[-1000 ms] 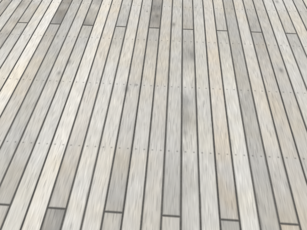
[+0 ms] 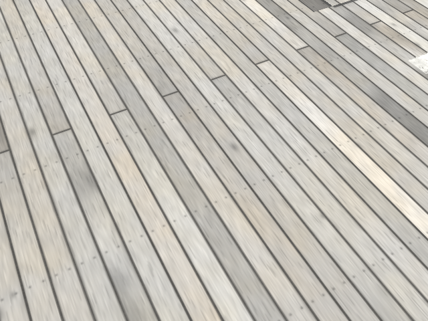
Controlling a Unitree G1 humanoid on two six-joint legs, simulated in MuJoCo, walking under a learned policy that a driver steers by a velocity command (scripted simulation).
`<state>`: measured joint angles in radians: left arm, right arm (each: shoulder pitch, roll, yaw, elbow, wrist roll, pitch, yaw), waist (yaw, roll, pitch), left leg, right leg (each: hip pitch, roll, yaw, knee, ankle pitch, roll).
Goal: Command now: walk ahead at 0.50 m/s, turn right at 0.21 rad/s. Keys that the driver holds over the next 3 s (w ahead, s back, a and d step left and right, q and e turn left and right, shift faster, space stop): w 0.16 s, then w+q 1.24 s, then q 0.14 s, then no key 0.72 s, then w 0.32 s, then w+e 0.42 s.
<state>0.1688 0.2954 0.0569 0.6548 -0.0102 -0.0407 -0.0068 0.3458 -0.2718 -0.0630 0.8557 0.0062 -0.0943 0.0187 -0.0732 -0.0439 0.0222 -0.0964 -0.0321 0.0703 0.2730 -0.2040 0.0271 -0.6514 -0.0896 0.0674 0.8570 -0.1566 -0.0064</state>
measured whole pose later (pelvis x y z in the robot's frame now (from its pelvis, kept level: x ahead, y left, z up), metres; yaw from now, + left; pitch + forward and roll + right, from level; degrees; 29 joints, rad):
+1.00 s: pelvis +0.54 +0.04 +0.00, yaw +24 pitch +2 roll +0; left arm 0.09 0.30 0.06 0.70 0.01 -0.09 0.01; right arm 0.31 -0.28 -0.07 0.72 0.01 -0.05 0.01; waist -0.05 -0.02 0.04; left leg -0.19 -0.12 -0.08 0.35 -0.18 0.10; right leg -0.66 -0.11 0.09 0.87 -0.16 0.06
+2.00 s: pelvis +0.89 +0.22 -0.01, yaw +49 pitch +1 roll +1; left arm 0.14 0.28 0.03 0.84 0.01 0.02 0.02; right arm 0.14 -0.24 -0.04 0.70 -0.02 0.00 0.00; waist -0.01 -0.02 0.03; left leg -0.37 -0.06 0.01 0.49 -0.14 0.05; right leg -0.37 -0.07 0.03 0.66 -0.29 0.05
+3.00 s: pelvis +1.15 +0.43 -0.04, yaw +39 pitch +1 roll +0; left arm 0.00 0.26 0.06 0.76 -0.03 -0.06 -0.06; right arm 0.38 -0.25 -0.05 0.97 -0.01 -0.06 -0.02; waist -0.04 -0.01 0.05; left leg -0.01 0.04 0.09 0.84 -0.49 -0.02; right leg -0.53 0.05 -0.06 0.64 -0.14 -0.12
